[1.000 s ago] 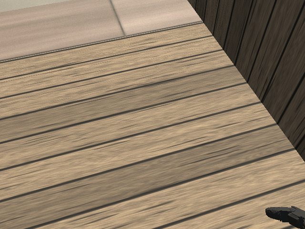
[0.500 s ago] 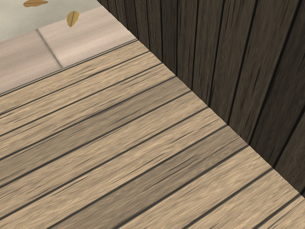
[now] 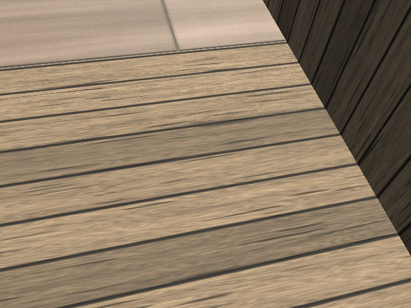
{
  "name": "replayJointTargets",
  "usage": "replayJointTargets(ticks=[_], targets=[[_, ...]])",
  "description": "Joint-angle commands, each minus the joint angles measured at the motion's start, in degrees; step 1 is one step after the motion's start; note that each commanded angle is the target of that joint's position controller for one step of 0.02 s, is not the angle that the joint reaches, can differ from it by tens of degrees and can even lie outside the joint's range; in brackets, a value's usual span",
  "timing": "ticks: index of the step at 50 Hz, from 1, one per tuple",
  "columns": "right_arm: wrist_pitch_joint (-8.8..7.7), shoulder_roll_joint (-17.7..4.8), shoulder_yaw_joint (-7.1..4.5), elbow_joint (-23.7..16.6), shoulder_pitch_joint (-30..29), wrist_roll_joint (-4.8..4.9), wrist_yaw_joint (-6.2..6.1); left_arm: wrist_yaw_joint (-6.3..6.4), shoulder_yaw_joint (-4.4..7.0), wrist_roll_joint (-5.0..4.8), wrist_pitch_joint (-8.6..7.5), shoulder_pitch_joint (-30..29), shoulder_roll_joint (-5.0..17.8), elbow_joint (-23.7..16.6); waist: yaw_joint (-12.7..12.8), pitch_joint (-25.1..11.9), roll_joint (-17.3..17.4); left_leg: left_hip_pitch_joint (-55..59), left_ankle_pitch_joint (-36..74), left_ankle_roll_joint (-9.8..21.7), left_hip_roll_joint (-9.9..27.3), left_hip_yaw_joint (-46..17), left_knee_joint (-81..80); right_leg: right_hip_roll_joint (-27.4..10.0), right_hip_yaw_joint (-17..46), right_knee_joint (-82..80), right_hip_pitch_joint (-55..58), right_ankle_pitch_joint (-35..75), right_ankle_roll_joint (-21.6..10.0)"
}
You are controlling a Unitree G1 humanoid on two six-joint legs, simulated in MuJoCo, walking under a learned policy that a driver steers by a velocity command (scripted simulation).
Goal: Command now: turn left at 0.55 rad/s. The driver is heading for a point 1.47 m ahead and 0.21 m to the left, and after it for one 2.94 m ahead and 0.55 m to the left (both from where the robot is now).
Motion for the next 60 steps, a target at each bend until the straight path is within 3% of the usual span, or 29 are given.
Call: replayJointTargets(ticks=[1, 6, 11, 13, 15, 16, 17, 18, 19, 21, 24, 27, 30, 33, 35, 36, 37, 38, 39, 40, 42, 44, 47, 50, 53, 55, 56, 57, 60], targets=[[-0.17, -11.09, -2.81, -3.47, -0.42, 0.36, -0.82, 0.25, 0.99, 0.1, -1.02, -0.51, 3.66, -2.83, 0.34, -7.72, 8.07, 12.05, 16.89, 7.8, 13.35, -15.96, -6.65, -0.33, 2.5, -5.5, -5.13, 2.84, 1.15], [1.05, -11.72, -3.28, -4.09, -1.72, -0.39, -0.89, -0.82, 0.78, 0.2, -2.13, -1.87, 3.78, -2.93, -0.34, -5.51, 9.63, 6.41, 5.8, 8.68, 11.52, -19.36, -6.7, 0.29, 2.94, -14.44, -0.52, 3.26, 2.07], [1.88, -12.02, -3.5, -5.2, -3.34, -0.29, -0.66, -2.02, 0.64, -0.24, -3.98, -0.67, 4.78, -2.79, -0.46, -6.98, 10.66, 6.28, 12.85, 9.03, 11.24, -24.88, -3.68, 1.47, 3.19, -21.86, 4.91, 1.53, 1.2], [2.22, -11.79, -3.4, -5.78, -4.45, 0.11, -0.7, -2.57, 0.69, -0.38, -4.57, 1.43, 5.21, -2.32, 0.56, -7.88, 10.83, 6.82, 17.43, 8.17, 10.51, -26.83, -1.53, 1.82, 2.95, -27.61, 8.48, 3.04, 0.38], [2.7, -10.87, -3.0, -6.5, -5.95, 0.82, -1.12, -2.99, 0.99, -0.33, -4.96, 5.42, 5.81, -1.0, 3.18, -8.33, 9.9, 4.27, 15.09, 4.8, 7.26, -25.92, 1.91, 0.68, 1.98, -40.18, 16.75, 14.32, -1.17], [2.7, -8.61, -2.34, -6.66, -3.72, 0.5, -1.2, -2.76, 1.57, 0.41, -4.74, 6.45, 8.72, -0.99, 2.13, -10.13, 4.31, -0.65, 3.72, 1.78, 3.83, -22.14, 8.16, -7.21, 8.23, -42.08, 23.59, 19.25, -4.02], [2.37, -6.02, -1.79, -6.85, 0.7, 0.12, -1.01, -2.23, 1.97, 1.45, -3.96, 3.19, 12.83, -2.09, -2.55, -9.21, -10.91, -11.24, -19.62, -1.84, -5.95, -11.23, 18.94, -17.86, 20.74, -41.62, 27.85, 33.49, -11.27], [2.06, -10.84, -3.19, -6.71, 0.65, -0.05, -0.98, -2.48, 1.47, 2.9, -3.89, 3.7, 10.66, -2.57, -0.57, -8.5, -11.82, -15.89, -27.83, -4.44, -5.28, -7.68, 31.79, -23.94, 26.57, -42.12, 24.44, 35.15, -18.69], [2.18, -13.89, -4.34, -5.9, 1.5, 0.03, -0.91, -2.44, 0.53, 2.27, -3.97, 1.7, 7.89, -3.49, -1.26, -7.29, -7.37, -16.47, -24.11, -5.75, -2.27, -7.37, 38.58, -22.58, 22.06, -41.64, 22.83, 32.41, -18.93], [3.31, -12.09, -4.52, -4.51, 1.74, 0.02, -1.09, -2.0, -0.37, 0.75, -3.67, -0.94, 5.19, -4.11, -1.16, -5.18, -5.43, -18.1, -16.92, -7.8, -0.99, -5.81, 43.12, -16.01, 12.6, -41.16, 22.19, 25.05, -14.97], [3.69, -8.93, -3.54, -6.53, -1.07, 0.75, -0.43, -1.19, -0.69, 0.88, -2.95, 1.33, 5.71, -3.41, 1.11, -3.89, -7.28, -19.76, -12.51, -9.66, 0.33, -1.74, 41.05, -13.92, 6.15, -41.89, 23.53, 28.01, -15.73], [3.34, -7.43, -2.72, -8.89, -4.43, 0.53, -0.04, -0.9, -0.26, 1.19, -2.28, 4.24, 7.35, -2.85, 3.8, -5.63, -7.58, -19.49, -12.76, -10.49, 2.62, -0.27, 33.22, -15.99, 5.26, -41.63, 28.52, 31.01, -17.35], [3.2, -6.11, -1.82, -9.44, -3.89, -0.15, 0.36, -1.89, 0.24, 0.7, -1.93, 2.71, 9.36, -2.99, 3.48, -6.98, -7.79, -11.32, -13.45, -9.48, 3.29, 2.26, 24.03, -16.46, 2.67, -40.96, 25.77, 34.23, -17.47], [3.48, -6.9, -1.97, -8.93, -2.34, -0.18, 0.62, -2.94, 0.28, -0.26, -1.86, 2.51, 10.1, -2.35, 2.97, -6.95, -8.26, -5.41, -10.85, -7.93, 2.18, 4.45, 14.94, -16.94, 2.22, -39.19, 24.37, 35.12, -16.94], [3.53, -6.56, -2.11, -7.31, 1.33, -0.31, 0.95, -3.14, -0.17, -1.26, -1.82, 1.26, 9.45, -1.84, 0.38, -6.94, -7.38, 2.55, -0.37, -5.33, 1.03, 5.95, 1.16, -15.73, 0.85, -35.51, 21.64, 32.41, -14.34], [3.56, -7.78, -2.41, -7.01, 2.18, -0.4, 0.81, -3.3, -0.91, -1.25, -2.09, 4.01, 7.48, -0.44, 0.07, -7.16, -5.03, 9.08, 7.07, -3.55, 1.72, 4.07, -5.33, -14.06, -0.75, -32.95, 17.79, 27.35, -10.78], [3.6, -11.36, -3.05, -7.4, 3.46, -0.56, 0.13, -3.74, -2.25, 1.05, -2.53, 6.45, 3.8, -0.34, 1.39, -10.88, 5.48, 18.75, 23.79, -0.96, 11.1, -7.67, -5.36, -9.74, -5.27, -23.92, 10.78, 12.66, -5.22], [3.23, -12.97, -2.57, -8.55, 0.49, -1.92, -0.29, -3.57, -3.26, 2.38, -2.84, 5.38, 1.05, -2.08, 2.6, -10.33, 15.82, 15.79, 32.0, 9.02, 22.58, -19.57, -4.14, -4.1, -6.68, -18.14, 3.04, -11.72, -0.75], [2.04, -9.66, -1.85, -8.24, 0.74, -2.73, 0.07, -2.87, -2.13, 1.38, -2.41, 1.8, 5.2, -2.33, -0.72, -10.27, 11.07, 11.36, 27.65, 13.97, 22.86, -19.61, -5.16, -5.03, -2.57, -10.31, 4.02, -15.94, 0.56], [1.08, -8.35, -1.29, -7.23, -0.98, -2.75, 0.16, -2.8, -1.58, 0.39, -2.12, 2.13, 6.39, -1.98, 0.46, -8.31, 10.97, 9.79, 24.49, 12.59, 20.04, -15.71, -5.6, -5.29, -1.59, -6.75, 3.31, -14.19, 0.6], [0.36, -9.18, -1.57, -6.73, -4.51, -2.12, 0.07, -2.06, -0.62, 0.91, -1.56, 4.6, 7.68, 0.31, 1.46, -6.37, 10.76, 9.05, 22.88, 8.56, 15.98, -11.25, -5.36, -5.52, -0.56, -4.68, 2.07, -9.47, 1.23], [0.22, -7.65, -0.86, -5.66, -5.28, -1.9, -0.24, -1.91, -0.76, 0.76, -1.35, 6.2, 6.46, 1.32, 2.4, -6.64, 9.4, 6.5, 28.51, 8.51, 14.58, -8.3, -5.04, -4.81, -0.87, -3.48, 5.5, -5.86, 2.21], [0.54, -6.6, -0.59, -4.07, -6.02, -1.79, -0.4, -1.87, -1.67, 0.41, -1.42, 5.63, 4.0, 1.64, 1.76, -6.69, 8.99, 7.13, 25.25, 8.4, 13.1, -6.59, -4.7, -4.95, -1.7, -12.09, 8.16, -3.56, 2.55], [0.62, -6.42, -0.44, -2.38, -5.12, -1.74, -0.26, -1.96, -2.14, 0.48, -1.56, 5.03, 3.82, 1.92, 0.71, -6.67, 8.77, 7.33, 20.6, 8.94, 14.17, -8.9, -4.65, -4.56, -2.11, -20.93, 11.67, -1.8, 1.89], [0.35, -5.23, 0.2, -0.65, -5.89, -1.04, 0.18, -2.28, -2.47, 1.31, -1.96, 8.09, 3.85, 3.81, 3.34, -5.34, 6.42, 2.91, 10.4, 5.08, 11.49, -8.14, -4.16, -4.09, -2.63, -38.95, 21.1, 15.25, -0.46], [-0.34, -5.85, -0.02, 0.6, -2.24, -2.53, 0.73, -1.99, -1.41, 1.43, -2.12, 7.72, 10.35, 3.95, -0.46, -6.19, -1.92, 0.26, 2.14, 0.1, 5.75, -3.92, -2.74, -8.68, 1.13, -35.31, 25.33, 28.47, -3.69], [-0.17, -5.32, 0.13, 1.06, -3.3, -2.5, 0.55, -2.54, -1.62, 0.87, -2.33, 6.51, 8.6, 4.78, -0.06, -6.02, -3.6, 4.06, 0.69, -1.68, 3.55, -1.33, -2.97, -7.55, 0.88, -35.47, 19.98, 19.75, -5.68], [0.11, -6.17, 0.0, 1.41, -5.47, -2.24, 0.27, -2.96, -2.09, 0.86, -2.69, 5.97, 6.51, 4.81, 1.26, -4.59, -1.82, 5.31, 1.43, -2.43, 3.35, -1.01, -1.52, -6.59, 0.63, -36.73, 18.04, 16.5, -5.4], [1.21, -5.84, -0.01, 2.57, -5.38, -1.68, -0.5, -3.1, -2.63, 1.27, -3.61, 5.83, 5.33, 6.4, 1.23, -4.03, -1.76, 5.77, 6.4, -1.77, 3.85, -1.23, -0.84, -5.56, -0.24, -37.47, 17.72, 17.53, -3.6]])
Keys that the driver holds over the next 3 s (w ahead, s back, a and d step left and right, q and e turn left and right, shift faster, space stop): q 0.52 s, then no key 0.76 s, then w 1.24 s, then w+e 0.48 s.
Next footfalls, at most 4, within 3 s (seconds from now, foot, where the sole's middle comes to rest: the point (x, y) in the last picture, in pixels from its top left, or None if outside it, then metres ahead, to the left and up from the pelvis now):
0.32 right None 0.10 -0.14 -0.78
0.74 left None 0.01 0.11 -0.78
1.08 right None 0.11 -0.11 -0.78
1.94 right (177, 302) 0.46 0.05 -0.78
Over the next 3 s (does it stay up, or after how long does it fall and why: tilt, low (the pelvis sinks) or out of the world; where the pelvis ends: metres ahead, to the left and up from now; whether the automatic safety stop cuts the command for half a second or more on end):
stays up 0.77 0.28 -0.03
